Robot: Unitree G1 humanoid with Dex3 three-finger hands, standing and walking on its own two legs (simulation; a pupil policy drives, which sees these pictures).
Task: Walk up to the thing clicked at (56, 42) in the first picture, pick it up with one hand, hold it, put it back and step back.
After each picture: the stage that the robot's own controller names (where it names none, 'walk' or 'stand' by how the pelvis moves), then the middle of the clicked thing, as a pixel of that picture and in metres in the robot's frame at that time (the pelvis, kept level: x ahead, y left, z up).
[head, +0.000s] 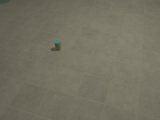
stand; (57, 45) +1.41 +0.36 -0.72
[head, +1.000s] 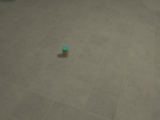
walk; (65, 52) +1.29 +0.20 -0.70
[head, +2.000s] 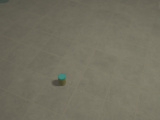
walk; (62, 79) +0.81 +0.20 -0.71
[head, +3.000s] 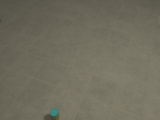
walk; (54, 115) +0.55 +0.22 -0.71
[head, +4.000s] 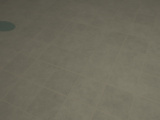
stand; out of the picture +0.43 +0.21 -0.71
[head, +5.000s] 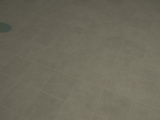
stand; out of the picture +0.40 +0.19 -0.72
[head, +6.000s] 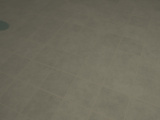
stand; out of the picture +0.42 +0.20 -0.72
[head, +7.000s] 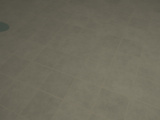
stand; out of the picture +0.41 +0.20 -0.73
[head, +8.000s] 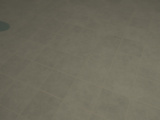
stand; out of the picture +0.41 +0.20 -0.73
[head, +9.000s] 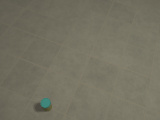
go down; (46, 104) +0.43 +0.22 -0.63
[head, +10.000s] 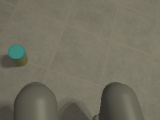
go down; (18, 56) +0.47 +0.28 -0.30
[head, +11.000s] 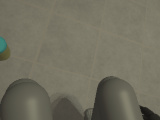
close in; out of the picture +0.46 +0.30 -0.27
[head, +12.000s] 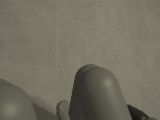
close in; out of the picture +0.43 +0.33 -0.22
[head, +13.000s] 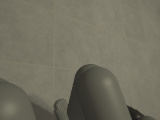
lift; out of the picture +0.43 +0.34 -0.22
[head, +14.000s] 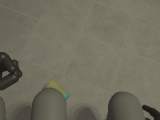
hold; (57, 91) +0.34 +0.15 -0.40
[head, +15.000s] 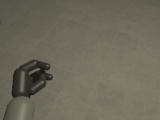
close; out of the picture +0.31 +0.07 -0.69
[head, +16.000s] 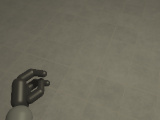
hold; out of the picture +0.34 +0.06 -0.70
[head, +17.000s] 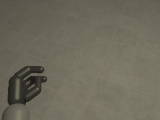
hold; out of the picture +0.37 +0.03 -0.70
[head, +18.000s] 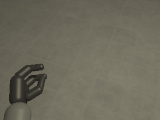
stand; out of the picture +0.39 +0.00 -0.70
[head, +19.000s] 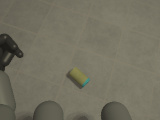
crouch; (79, 77) +0.47 +0.01 -0.48
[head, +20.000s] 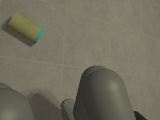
lower; (26, 28) +0.52 +0.08 -0.26
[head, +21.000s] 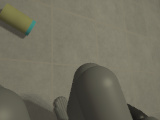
lower; (17, 20) +0.57 +0.08 -0.25
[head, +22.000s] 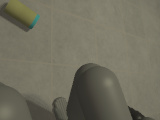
lower; (22, 13) +0.60 +0.07 -0.25
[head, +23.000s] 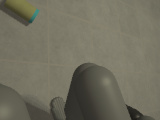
lower; (22, 8) +0.63 +0.05 -0.25
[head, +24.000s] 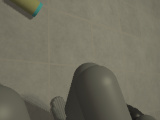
lower; (26, 1) +0.66 +0.04 -0.25
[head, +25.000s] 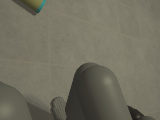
open; out of the picture +0.69 +0.03 -0.25
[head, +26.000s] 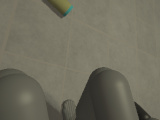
stand; (60, 3) +0.72 -0.02 -0.27
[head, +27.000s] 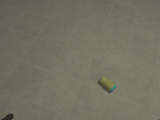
stand; (107, 84) +0.62 -0.20 -0.61
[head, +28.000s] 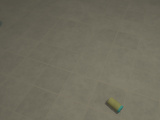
stand; (115, 104) +0.63 -0.23 -0.69
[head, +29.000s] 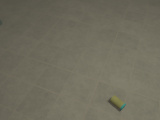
stand; (117, 102) +0.65 -0.26 -0.69
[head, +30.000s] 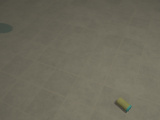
stand; (123, 104) +0.69 -0.29 -0.74
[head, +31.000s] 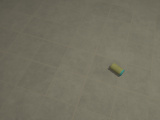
walk; (117, 69) +0.81 -0.31 -0.73
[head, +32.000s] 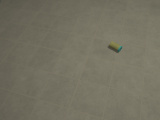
walk; (115, 46) +1.14 -0.25 -0.71
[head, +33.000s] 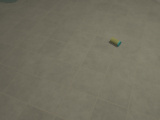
stand; (115, 41) +1.41 -0.30 -0.73
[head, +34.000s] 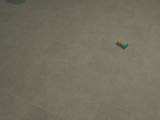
stand; (122, 43) +1.42 -0.37 -0.75
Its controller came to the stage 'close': yes
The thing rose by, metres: 0.01
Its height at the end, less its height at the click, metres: -0.02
